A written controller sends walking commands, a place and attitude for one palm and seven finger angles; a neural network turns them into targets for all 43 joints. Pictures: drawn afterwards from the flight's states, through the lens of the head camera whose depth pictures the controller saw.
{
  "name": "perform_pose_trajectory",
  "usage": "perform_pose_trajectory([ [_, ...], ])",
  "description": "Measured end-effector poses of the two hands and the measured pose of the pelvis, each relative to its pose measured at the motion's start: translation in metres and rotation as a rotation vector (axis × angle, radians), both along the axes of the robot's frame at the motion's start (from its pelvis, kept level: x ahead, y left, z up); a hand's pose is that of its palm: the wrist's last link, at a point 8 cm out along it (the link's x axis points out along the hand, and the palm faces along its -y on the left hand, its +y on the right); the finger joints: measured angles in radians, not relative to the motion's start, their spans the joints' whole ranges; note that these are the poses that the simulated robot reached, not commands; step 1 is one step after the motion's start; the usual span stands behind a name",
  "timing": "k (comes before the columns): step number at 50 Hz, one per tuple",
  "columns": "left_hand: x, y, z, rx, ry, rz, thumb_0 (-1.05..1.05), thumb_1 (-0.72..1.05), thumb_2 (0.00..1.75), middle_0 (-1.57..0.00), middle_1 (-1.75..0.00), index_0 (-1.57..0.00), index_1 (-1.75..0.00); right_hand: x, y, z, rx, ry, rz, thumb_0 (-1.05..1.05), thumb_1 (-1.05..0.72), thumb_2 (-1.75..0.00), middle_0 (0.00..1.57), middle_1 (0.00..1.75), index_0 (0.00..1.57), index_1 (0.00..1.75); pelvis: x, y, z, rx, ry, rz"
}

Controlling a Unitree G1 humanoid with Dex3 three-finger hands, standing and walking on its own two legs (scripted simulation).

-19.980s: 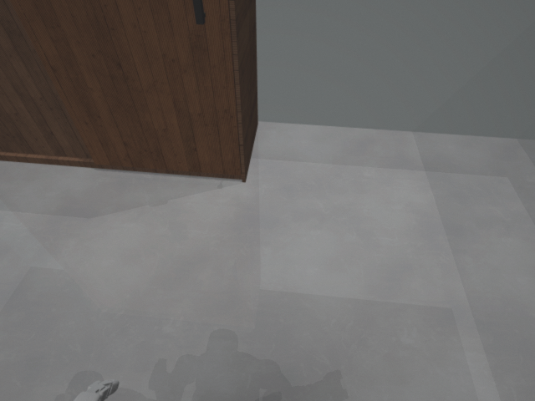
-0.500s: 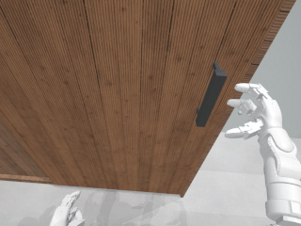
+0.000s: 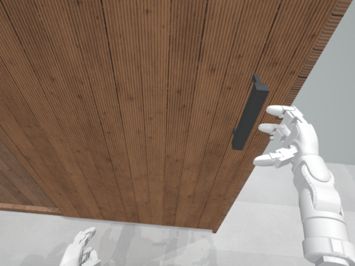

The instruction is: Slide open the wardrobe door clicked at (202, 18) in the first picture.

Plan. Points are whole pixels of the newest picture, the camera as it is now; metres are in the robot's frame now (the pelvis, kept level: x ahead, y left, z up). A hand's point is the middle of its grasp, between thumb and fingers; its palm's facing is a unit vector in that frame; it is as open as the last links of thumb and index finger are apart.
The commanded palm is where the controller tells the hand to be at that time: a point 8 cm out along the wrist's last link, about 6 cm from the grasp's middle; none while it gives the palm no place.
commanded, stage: move the hooked fingers beside the handle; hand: right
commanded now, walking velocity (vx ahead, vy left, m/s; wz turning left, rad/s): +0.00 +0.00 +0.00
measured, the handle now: (245, 114) +0.43 -0.13 +0.15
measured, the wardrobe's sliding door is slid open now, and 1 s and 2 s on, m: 0.00 0.00 0.00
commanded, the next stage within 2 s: none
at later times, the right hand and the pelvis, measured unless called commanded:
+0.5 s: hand (281, 138) +0.36 -0.19 +0.15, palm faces +0.08 +1.00 -0.02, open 14.0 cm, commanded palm +0.34 -0.23 +0.16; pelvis +0.00 +0.00 +0.00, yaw +0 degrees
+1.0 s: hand (284, 126) +0.39 -0.20 +0.16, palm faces +0.06 +1.00 -0.02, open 14.0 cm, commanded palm +0.35 -0.24 +0.15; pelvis +0.00 +0.00 +0.00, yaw +0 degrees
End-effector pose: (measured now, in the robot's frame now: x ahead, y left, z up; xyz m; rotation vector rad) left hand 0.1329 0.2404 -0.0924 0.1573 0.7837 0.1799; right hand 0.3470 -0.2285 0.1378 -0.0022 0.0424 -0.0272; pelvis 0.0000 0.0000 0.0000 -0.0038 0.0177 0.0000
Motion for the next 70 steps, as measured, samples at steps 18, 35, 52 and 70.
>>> perform_pose_trajectory([
  [18,0.004,-0.003,0.003,-0.012,-0.024,-0.008,0.01,0.91,0.90,-0.20,-0.30,-0.20,-0.30,-0.003,0.000,0.003,0.009,0.006,0.011,-0.01,0.50,-0.30,0.30,1.20,0.30,1.20,-0.002,-0.001,0.000,0.000,-0.003,0.002],
  [35,-0.001,-0.003,0.002,0.005,-0.006,-0.011,0.01,0.91,0.90,-0.20,-0.30,-0.20,-0.30,0.006,-0.007,0.010,0.010,0.010,0.023,-0.01,0.50,-0.30,0.30,1.20,0.30,1.20,-0.006,-0.002,0.000,0.003,0.003,-0.009],
  [52,-0.007,-0.002,0.000,0.003,0.028,0.013,0.01,0.91,0.90,-0.20,-0.30,-0.20,-0.30,0.015,-0.024,0.011,-0.012,0.002,-0.016,-0.01,0.50,-0.30,0.30,1.20,0.30,1.20,0.003,-0.003,0.001,0.007,0.011,0.001],
  [70,0.019,-0.015,0.006,-0.016,-0.024,-0.019,0.01,0.91,0.90,-0.20,-0.30,-0.20,-0.30,0.013,-0.008,0.013,-0.011,-0.014,0.003,-0.01,0.50,-0.30,0.30,1.20,0.30,1.20,0.008,-0.008,0.001,0.008,0.006,-0.002],
])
